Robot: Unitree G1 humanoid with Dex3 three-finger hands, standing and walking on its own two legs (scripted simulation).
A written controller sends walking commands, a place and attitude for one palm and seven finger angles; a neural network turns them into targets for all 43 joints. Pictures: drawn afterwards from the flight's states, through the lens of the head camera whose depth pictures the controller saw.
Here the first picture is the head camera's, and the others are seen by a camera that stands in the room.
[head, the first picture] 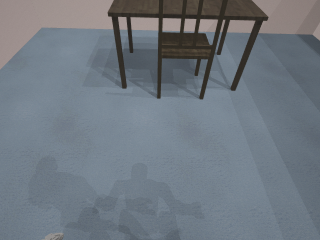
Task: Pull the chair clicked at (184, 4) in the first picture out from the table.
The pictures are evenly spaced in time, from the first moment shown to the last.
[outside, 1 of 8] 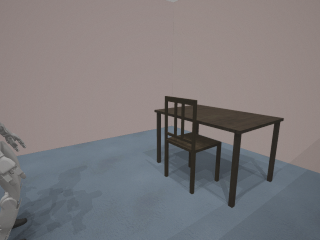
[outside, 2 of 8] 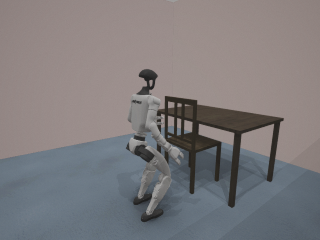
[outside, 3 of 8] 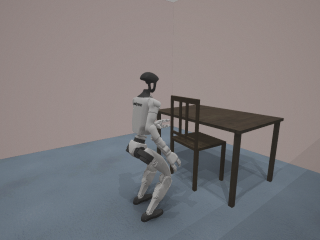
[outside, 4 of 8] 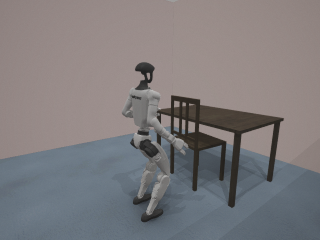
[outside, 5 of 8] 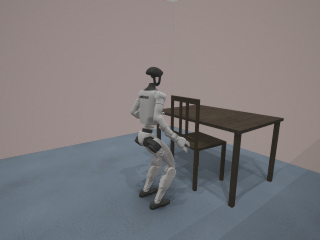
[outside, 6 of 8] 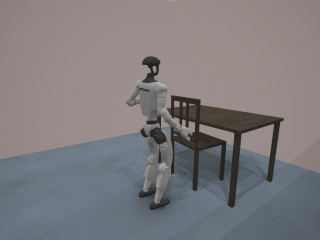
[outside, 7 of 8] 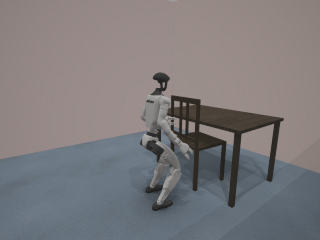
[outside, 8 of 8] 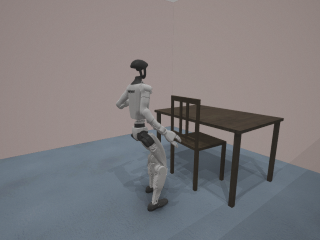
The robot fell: no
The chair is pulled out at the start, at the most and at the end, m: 0.00 0.00 -0.08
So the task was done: no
